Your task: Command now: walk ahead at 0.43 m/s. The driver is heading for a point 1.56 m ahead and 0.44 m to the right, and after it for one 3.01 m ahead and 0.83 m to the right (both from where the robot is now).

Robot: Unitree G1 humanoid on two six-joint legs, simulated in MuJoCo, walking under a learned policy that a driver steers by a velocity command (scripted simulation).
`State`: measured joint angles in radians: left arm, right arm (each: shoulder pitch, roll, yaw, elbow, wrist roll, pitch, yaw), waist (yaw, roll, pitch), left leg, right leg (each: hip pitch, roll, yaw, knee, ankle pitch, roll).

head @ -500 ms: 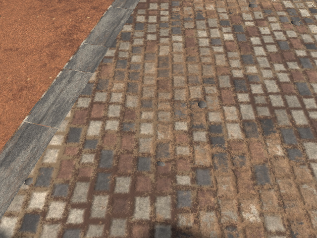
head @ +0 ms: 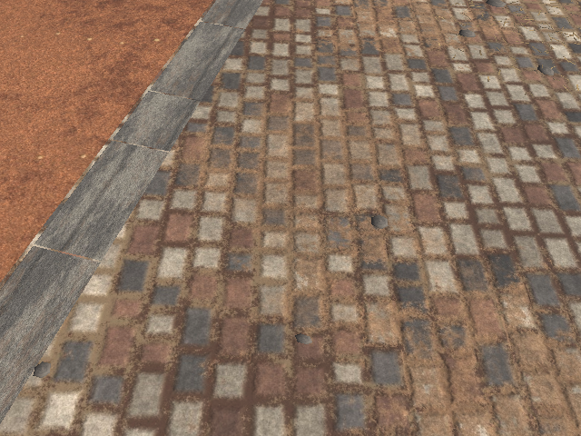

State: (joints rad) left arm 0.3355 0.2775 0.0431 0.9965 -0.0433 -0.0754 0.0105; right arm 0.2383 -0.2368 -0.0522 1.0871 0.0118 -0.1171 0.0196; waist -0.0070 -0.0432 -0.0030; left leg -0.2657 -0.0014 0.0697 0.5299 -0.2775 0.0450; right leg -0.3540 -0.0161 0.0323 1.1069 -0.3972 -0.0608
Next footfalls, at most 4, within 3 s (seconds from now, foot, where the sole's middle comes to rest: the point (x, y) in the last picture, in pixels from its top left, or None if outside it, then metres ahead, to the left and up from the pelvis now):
0.42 right None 0.39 -0.12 -0.77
0.88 left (283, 360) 0.71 0.00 -0.77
1.38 right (418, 332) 0.79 -0.35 -0.77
1.92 left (373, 222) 1.17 -0.27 -0.77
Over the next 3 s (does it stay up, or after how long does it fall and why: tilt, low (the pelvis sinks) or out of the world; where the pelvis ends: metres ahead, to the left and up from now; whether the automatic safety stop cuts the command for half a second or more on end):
stays up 1.35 -0.41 -0.01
